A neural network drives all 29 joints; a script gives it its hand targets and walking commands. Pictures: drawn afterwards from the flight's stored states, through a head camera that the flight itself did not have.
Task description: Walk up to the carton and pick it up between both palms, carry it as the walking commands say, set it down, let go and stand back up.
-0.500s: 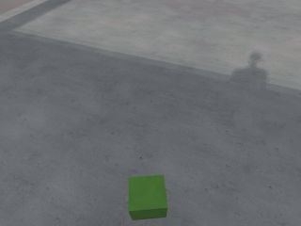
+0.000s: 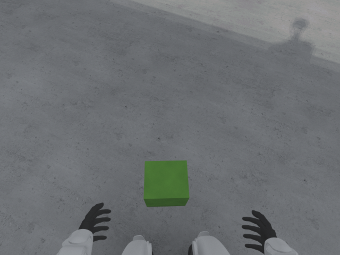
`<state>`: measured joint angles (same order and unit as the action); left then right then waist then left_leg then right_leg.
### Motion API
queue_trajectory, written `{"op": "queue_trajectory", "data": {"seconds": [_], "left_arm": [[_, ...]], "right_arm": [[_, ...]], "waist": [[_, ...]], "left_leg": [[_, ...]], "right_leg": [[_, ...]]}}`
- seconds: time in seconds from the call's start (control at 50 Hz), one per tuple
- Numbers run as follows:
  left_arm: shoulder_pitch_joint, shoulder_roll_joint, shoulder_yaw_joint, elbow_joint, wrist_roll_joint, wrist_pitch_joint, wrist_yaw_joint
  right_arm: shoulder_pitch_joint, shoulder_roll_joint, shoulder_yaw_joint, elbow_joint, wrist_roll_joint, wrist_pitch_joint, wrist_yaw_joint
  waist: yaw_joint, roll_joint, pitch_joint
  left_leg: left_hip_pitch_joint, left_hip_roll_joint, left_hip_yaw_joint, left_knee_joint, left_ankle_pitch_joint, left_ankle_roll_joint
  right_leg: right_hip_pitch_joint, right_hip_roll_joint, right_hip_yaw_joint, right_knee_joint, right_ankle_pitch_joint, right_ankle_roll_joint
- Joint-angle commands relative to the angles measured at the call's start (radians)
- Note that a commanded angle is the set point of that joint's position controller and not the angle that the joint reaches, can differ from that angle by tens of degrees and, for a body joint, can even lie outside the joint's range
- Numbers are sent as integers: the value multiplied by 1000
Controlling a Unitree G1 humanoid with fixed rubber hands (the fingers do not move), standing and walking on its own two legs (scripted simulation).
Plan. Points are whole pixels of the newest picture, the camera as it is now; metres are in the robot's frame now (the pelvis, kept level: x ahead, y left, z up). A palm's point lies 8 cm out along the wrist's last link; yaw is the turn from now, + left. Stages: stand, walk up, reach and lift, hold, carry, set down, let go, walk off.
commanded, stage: reach and lift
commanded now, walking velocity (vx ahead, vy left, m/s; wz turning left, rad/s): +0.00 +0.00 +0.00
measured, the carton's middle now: (166, 184) +0.44 +0.00 -0.61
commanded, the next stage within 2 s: none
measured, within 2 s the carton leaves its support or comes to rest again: neither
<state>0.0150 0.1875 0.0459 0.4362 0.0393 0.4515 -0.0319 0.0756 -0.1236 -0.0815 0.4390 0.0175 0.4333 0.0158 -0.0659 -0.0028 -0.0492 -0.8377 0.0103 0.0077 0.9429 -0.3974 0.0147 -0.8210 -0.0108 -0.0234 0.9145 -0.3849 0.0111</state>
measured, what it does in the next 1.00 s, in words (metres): lowers itself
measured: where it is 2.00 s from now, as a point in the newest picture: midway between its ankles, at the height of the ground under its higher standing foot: outside the picture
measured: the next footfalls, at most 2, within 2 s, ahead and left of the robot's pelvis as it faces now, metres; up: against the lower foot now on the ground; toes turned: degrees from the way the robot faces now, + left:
none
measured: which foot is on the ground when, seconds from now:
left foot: down 0.00-1.00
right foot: down 0.00-1.00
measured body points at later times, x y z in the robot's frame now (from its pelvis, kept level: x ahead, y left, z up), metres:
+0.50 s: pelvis -0.05 -0.01 -0.04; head +0.14 +0.00 +0.37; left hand +0.34 +0.21 -0.14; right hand +0.29 -0.21 -0.15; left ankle +0.03 +0.11 -0.68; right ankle +0.03 -0.13 -0.68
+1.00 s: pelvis -0.04 +0.00 -0.06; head +0.25 +0.00 +0.28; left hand +0.47 +0.20 -0.17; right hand +0.44 -0.19 -0.17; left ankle +0.03 +0.11 -0.68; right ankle +0.03 -0.13 -0.68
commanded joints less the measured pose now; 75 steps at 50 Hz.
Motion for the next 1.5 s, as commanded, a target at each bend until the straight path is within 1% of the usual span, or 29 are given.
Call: {"op": "queue_trajectory", "data": {"seconds": [0.0,0.06,0.12,0.18,0.24,0.34,0.48,0.56,0.64,0.8,0.86,0.92,1.0,1.06,1.1,1.16,1.26,1.3,1.38,1.48], "left_arm": [[-69,74,44,-82,8,-6,4],[-143,80,61,-52,16,1,-4],[-271,109,74,-20,13,-1,-18],[-401,137,78,20,4,-7,-32],[-507,155,81,70,-7,-17,-43],[-674,198,98,164,-30,-57,-46],[-878,244,128,280,-72,-147,-41],[-965,269,145,332,-80,-200,-37],[-1057,290,164,387,-83,-255,-32],[-1212,280,187,466,-97,-364,-19],[-1271,272,199,476,-91,-382,-15],[-1319,275,214,454,-80,-385,-12],[-1310,251,234,426,-43,-382,-15],[-1270,223,257,414,-7,-385,-22],[-1254,210,273,408,13,-388,-27],[-1254,196,293,418,32,-394,-32],[-1287,199,295,443,25,-397,-25],[-1301,206,281,448,9,-398,-16],[-1314,231,240,445,-32,-399,6],[-1353,281,196,405,-84,-391,28]], "right_arm": [[-60,-82,-6,-100,23,-9,-8],[-130,-62,-8,-88,31,1,-22],[-236,-45,-23,-82,33,8,-44],[-344,-33,-42,-70,27,13,-70],[-435,-19,-57,-40,21,12,-95],[-583,-26,-85,35,24,-18,-130],[-777,-28,-96,107,48,-102,-164],[-867,-29,-101,140,53,-154,-176],[-974,-42,-120,183,49,-209,-183],[-1129,-69,-161,285,35,-313,-170],[-1187,-82,-180,298,21,-333,-161],[-1229,-101,-205,277,3,-337,-149],[-1218,-93,-242,271,-19,-343,-131],[-1190,-73,-265,260,-37,-351,-114],[-1178,-61,-280,256,-49,-357,-106],[-1180,-47,-297,272,-69,-365,-100],[-1213,-53,-296,305,-70,-370,-106],[-1225,-64,-284,311,-57,-372,-114],[-1233,-92,-247,307,-16,-375,-135],[-1274,-131,-203,255,47,-367,-153]], "waist": [[25,81,-333],[31,65,-261],[32,43,-224],[27,29,-223],[22,23,-235],[22,30,-286],[38,35,-506],[49,39,-619],[53,43,-691],[45,53,-844],[47,55,-889],[46,56,-983],[46,60,-1038],[52,55,-1026],[56,49,-1003],[56,41,-933],[54,34,-906],[51,38,-940],[49,52,-1037],[52,54,-1139]], "left_leg": [[290,-42,-48,-86,242,-28],[224,-35,-40,-87,95,-24],[177,-29,-38,-77,-12,-14],[150,-27,-37,-60,-65,-7],[131,-24,-34,-46,-83,-2],[93,-25,-20,-19,-50,0],[38,-47,-1,24,97,6],[5,-55,6,45,171,1],[-27,-60,5,61,218,-2],[-67,-63,-21,81,366,-3],[-90,-63,-29,88,398,-5],[-60,-64,-32,81,429,-8],[-38,-68,-31,79,492,-12],[-73,-68,-32,86,525,-15],[-123,-68,-30,97,520,-17],[-244,-72,-23,130,453,-19],[-410,-78,-11,244,339,-24],[-441,-80,-4,302,328,-30],[-465,-82,9,413,354,-41],[-498,-81,20,518,348,-38]], "right_leg": [[79,68,-12,-42,207,-25],[55,62,-7,-44,84,-15],[36,52,3,-43,-9,-4],[30,47,11,-35,-56,5],[29,47,13,-27,-70,10],[5,50,10,-1,-40,16],[-15,65,14,51,105,25],[-36,74,14,76,175,30],[-87,78,13,94,209,33],[-191,87,11,120,318,35],[-241,87,10,128,331,36],[-240,86,1,124,364,34],[-247,87,-4,123,421,34],[-262,86,1,131,456,36],[-279,84,6,145,463,37],[-337,84,8,186,430,42],[-440,90,1,306,345,43],[-475,92,-7,360,328,45],[-530,94,-22,460,335,49],[-561,92,-36,561,320,51]]}}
